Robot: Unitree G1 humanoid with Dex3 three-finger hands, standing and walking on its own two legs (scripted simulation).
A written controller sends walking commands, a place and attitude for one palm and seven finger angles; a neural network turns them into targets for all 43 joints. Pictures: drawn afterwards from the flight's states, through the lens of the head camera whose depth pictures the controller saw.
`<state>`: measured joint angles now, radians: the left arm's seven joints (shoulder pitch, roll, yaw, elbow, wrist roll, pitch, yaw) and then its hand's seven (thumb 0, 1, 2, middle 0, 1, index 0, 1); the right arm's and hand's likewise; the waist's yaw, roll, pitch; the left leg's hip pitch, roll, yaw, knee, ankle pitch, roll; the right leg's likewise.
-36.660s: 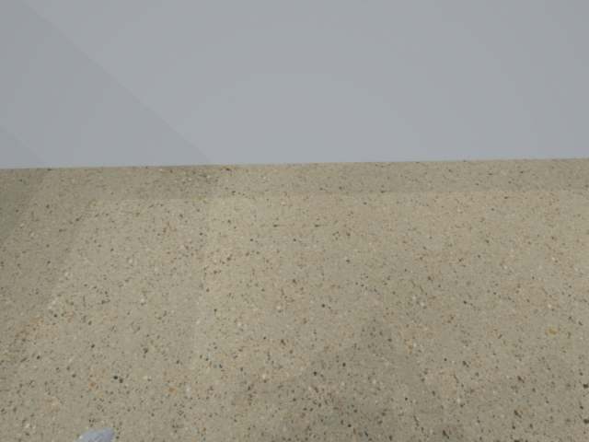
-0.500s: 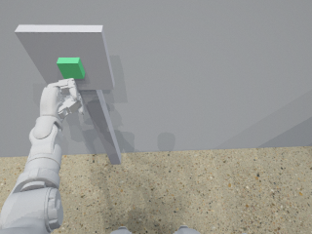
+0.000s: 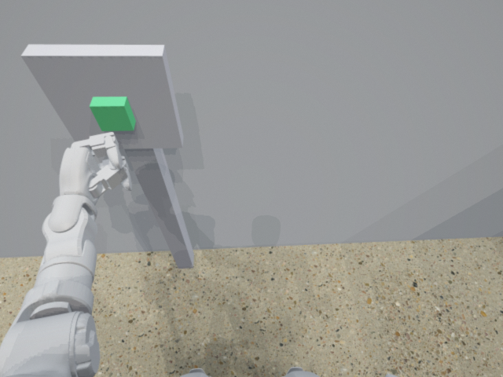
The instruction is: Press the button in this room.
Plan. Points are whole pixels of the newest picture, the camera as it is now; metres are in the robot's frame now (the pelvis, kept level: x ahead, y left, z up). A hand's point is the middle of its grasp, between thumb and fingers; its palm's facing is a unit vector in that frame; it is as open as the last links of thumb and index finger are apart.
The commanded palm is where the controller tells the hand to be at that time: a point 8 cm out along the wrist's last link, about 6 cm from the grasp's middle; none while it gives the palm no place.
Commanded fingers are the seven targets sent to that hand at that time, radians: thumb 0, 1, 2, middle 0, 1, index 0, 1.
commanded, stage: aim a knuckle at the button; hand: left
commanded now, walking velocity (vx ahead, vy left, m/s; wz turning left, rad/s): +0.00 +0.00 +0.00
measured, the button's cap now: (114, 112) +0.52 +0.23 +0.11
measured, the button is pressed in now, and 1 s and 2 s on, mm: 0 4 6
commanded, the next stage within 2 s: press the button with the knuckle in 0.18 s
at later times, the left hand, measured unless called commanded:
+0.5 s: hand (127, 162) +0.44 +0.20 +0.08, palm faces +0.06 -1.00 -0.02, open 3.1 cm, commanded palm +0.41 +0.25 +0.08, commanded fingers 0.00 0.90 0.90 -1.30 -1.50 -1.30 -1.50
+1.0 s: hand (128, 149) +0.47 +0.21 +0.08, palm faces +0.06 -1.00 -0.01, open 3.0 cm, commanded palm +0.45 +0.25 +0.08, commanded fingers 0.00 0.90 0.90 -1.30 -1.50 -1.30 -1.50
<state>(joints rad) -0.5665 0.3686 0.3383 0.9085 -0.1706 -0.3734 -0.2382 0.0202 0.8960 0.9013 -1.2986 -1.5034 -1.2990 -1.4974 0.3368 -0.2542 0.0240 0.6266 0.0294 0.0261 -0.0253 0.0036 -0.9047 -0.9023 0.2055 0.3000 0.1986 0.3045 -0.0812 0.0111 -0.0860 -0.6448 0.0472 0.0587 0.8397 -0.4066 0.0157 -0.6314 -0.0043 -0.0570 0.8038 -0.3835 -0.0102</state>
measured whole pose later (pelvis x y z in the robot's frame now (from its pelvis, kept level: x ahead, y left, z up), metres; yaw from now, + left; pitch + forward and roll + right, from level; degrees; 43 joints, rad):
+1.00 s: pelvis +0.00 +0.00 -0.01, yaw +0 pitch +15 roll -2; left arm -0.78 0.46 0.39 1.12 -0.12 -0.39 -0.24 0.01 0.87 0.91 -1.30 -1.50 -1.31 -1.50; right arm 0.37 -0.27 0.03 0.65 0.01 0.05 -0.02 0.00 -0.90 -0.90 0.21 0.30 0.20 0.30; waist -0.13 0.01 -0.09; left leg -0.74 0.05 0.05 0.89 -0.42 0.02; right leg -0.72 0.00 -0.06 0.85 -0.39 -0.01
